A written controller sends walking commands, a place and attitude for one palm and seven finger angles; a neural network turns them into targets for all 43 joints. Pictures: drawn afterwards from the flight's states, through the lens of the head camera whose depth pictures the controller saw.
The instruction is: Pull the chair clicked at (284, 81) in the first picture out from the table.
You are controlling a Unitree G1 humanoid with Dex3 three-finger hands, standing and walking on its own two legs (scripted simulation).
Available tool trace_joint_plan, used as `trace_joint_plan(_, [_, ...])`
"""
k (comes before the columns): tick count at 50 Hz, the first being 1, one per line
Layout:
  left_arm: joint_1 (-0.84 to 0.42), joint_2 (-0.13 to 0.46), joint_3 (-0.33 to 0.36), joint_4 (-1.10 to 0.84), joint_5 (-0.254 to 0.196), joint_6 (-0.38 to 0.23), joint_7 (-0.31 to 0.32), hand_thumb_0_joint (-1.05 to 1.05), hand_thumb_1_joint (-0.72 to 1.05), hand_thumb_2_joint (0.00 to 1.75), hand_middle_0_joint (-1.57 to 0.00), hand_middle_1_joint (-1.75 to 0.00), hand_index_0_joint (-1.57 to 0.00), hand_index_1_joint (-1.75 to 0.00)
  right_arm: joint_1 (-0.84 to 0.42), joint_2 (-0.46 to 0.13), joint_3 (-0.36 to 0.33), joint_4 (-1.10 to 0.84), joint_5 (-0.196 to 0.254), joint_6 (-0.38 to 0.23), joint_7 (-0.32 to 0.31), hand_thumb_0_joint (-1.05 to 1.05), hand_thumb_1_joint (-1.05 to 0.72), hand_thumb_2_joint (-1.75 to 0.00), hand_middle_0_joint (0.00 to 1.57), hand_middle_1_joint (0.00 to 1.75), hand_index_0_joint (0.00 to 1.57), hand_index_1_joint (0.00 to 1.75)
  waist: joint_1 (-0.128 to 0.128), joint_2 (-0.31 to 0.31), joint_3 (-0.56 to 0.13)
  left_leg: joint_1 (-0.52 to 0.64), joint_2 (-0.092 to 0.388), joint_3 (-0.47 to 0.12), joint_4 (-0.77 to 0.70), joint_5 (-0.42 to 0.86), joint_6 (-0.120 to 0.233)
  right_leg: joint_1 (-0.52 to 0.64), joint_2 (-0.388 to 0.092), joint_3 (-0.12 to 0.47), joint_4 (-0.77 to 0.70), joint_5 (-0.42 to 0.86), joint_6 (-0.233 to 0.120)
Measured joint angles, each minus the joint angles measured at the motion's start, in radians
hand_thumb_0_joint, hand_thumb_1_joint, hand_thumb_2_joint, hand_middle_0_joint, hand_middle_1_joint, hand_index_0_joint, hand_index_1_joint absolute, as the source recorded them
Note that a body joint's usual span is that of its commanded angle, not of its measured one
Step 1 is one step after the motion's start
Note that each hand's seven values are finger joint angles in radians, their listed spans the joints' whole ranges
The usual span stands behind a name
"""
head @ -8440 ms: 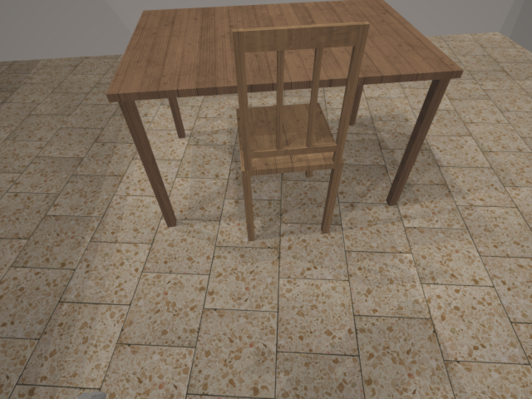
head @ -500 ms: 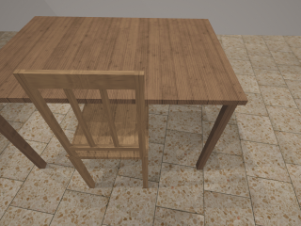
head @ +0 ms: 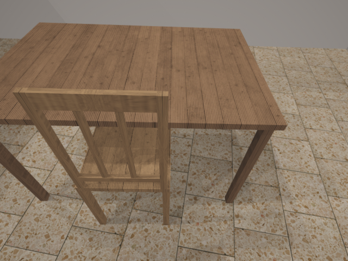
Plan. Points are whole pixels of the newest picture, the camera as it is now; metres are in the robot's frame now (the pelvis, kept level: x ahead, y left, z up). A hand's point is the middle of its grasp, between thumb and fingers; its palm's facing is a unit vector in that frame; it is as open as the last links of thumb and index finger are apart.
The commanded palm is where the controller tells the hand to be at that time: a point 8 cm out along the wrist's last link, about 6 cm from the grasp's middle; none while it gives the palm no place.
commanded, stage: look again from close up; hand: left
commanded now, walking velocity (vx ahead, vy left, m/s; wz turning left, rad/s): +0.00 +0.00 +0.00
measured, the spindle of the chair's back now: (93, 148) +0.44 +0.29 -0.07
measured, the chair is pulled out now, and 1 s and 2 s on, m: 0.00 0.00 0.00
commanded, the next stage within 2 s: shuffle to correct the standing spot in 0.82 s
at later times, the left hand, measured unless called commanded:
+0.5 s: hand out of the picture -0.02 +0.16 -0.18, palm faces +0.02 -0.98 -0.19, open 7.4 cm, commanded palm none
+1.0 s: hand out of the picture -0.04 +0.15 -0.17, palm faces +0.03 -0.98 -0.18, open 7.4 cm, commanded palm none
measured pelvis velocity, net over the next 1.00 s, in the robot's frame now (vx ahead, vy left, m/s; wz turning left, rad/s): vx -0.01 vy -0.01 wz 0.00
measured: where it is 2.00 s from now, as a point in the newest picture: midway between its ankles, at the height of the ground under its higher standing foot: outside the picture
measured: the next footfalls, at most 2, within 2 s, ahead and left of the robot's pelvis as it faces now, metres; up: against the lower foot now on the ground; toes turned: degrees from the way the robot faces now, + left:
right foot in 1.70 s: +0.05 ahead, -0.09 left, +0.00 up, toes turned +0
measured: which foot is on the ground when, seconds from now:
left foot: down 0.00-1.00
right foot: down 0.00-1.00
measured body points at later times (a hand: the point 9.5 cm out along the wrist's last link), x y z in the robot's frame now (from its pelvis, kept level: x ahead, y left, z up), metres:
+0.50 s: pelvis +0.00 +0.00 +0.00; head +0.01 +0.00 +0.45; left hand -0.02 +0.21 -0.16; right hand -0.02 -0.21 -0.16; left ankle -0.03 +0.09 -0.74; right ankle -0.06 -0.11 -0.74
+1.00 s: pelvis -0.01 -0.01 +0.00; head +0.00 -0.01 +0.45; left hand -0.04 +0.20 -0.16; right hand -0.02 -0.22 -0.16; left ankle -0.03 +0.09 -0.74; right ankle -0.06 -0.11 -0.74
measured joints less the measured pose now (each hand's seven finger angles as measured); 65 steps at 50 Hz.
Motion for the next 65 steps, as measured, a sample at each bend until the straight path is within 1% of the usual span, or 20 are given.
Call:
trace_joint_plan(11, [0.001,0.001,0.000,0.005,-0.002,-0.003,0.001,0.00,0.91,0.90,-0.20,-0.30,-0.20,-0.30,0.029,0.014,0.005,0.022,0.000,0.000,0.002,0.01,-0.92,-0.90,0.19,0.30,0.20,0.30,-0.006,0.006,0.003,0.013,-0.002,0.000,-0.024,0.012,-0.001,0.011,0.000,0.000,-0.021,0.011,0.000])
trace_joint_plan(24, [0.020,-0.016,-0.001,0.017,-0.004,-0.004,0.002,0.00,0.91,0.90,-0.20,-0.30,-0.20,-0.30,0.048,0.033,0.008,0.035,0.002,-0.003,0.002,0.01,-0.91,-0.90,0.19,0.30,0.20,0.30,-0.007,0.008,0.008,0.018,-0.002,0.000,-0.041,0.025,-0.001,0.015,0.001,0.001,-0.035,0.022,-0.001])
trace_joint_plan(34, [0.032,-0.028,-0.003,0.026,-0.003,-0.006,0.003,0.00,0.91,0.90,-0.20,-0.30,-0.20,-0.30,0.047,0.032,0.006,0.035,0.002,-0.005,0.000,0.01,-0.91,-0.90,0.19,0.30,0.20,0.30,-0.004,0.009,0.008,0.020,0.000,0.001,-0.049,0.033,-0.003,0.015,0.003,0.001,-0.041,0.029,-0.003])
trace_joint_plan(49, [0.037,-0.031,-0.002,0.027,-0.003,-0.010,0.004,0.00,0.91,0.90,-0.20,-0.30,-0.20,-0.30,0.048,0.032,0.005,0.035,0.003,-0.003,0.001,0.01,-0.91,-0.90,0.19,0.30,0.20,0.30,-0.002,0.012,0.012,0.016,0.004,-0.005,-0.055,0.043,-0.007,0.014,0.007,-0.005,-0.048,0.038,-0.009])
trace_joint_plan(56, [0.052,-0.031,0.014,0.007,0.002,-0.009,0.003,0.00,0.91,0.90,-0.20,-0.30,-0.20,-0.30,0.064,0.017,-0.005,0.008,-0.002,0.021,0.011,0.01,-0.91,-0.90,0.19,0.30,0.20,0.30,0.006,0.027,0.008,-0.021,0.009,-0.013,0.021,0.004,-0.008,-0.006,0.008,-0.013,-0.004,0.010,-0.011])
trace_joint_plan(61, [0.077,-0.019,0.036,-0.012,0.006,-0.004,0.007,0.00,0.91,0.90,-0.20,-0.30,-0.20,-0.30,0.067,0.000,-0.019,-0.020,-0.004,0.040,0.015,0.01,-0.91,-0.90,0.19,0.30,0.20,0.30,0.019,0.028,0.005,-0.064,0.014,-0.020,0.111,-0.049,-0.036,-0.017,0.000,-0.022,0.040,-0.023,0.000])
trace_joint_plan(62, [0.082,-0.015,0.041,-0.015,0.007,-0.002,0.008,0.00,0.91,0.90,-0.20,-0.30,-0.20,-0.30,0.065,-0.003,-0.021,-0.027,-0.004,0.041,0.016,0.01,-0.91,-0.90,0.19,0.30,0.20,0.30,0.022,0.021,0.007,-0.064,0.009,-0.014,0.118,-0.055,-0.035,-0.020,-0.007,-0.019,0.052,-0.031,0.006])
trace_joint_plan(63, [0.087,-0.010,0.046,-0.016,0.008,0.001,0.008,0.00,0.91,0.90,-0.20,-0.30,-0.20,-0.30,0.061,-0.004,-0.023,-0.033,-0.004,0.039,0.016,0.01,-0.91,-0.90,0.19,0.30,0.20,0.30,0.026,0.010,0.008,-0.058,-0.001,-0.007,0.113,-0.058,-0.022,-0.024,-0.017,-0.013,0.066,-0.040,0.012])
trace_joint_plan(64, [0.091,-0.003,0.051,-0.017,0.009,0.006,0.008,0.00,0.91,0.90,-0.20,-0.30,-0.20,-0.30,0.057,-0.004,-0.024,-0.041,-0.004,0.036,0.016,0.01,-0.91,-0.90,0.19,0.30,0.20,0.30,0.028,-0.004,0.010,-0.049,-0.013,0.003,0.101,-0.055,0.002,-0.030,-0.029,-0.004,0.083,-0.050,0.019])
trace_joint_plan(65, [0.092,0.002,0.054,-0.018,0.009,0.013,0.006,0.00,0.91,0.90,-0.20,-0.30,-0.20,-0.30,0.052,-0.004,-0.025,-0.052,-0.006,0.029,0.016,0.01,-0.91,-0.90,0.19,0.30,0.20,0.30,0.028,-0.014,0.014,-0.044,-0.025,0.013,0.093,-0.053,0.030,-0.045,-0.040,0.004,0.113,-0.059,0.016])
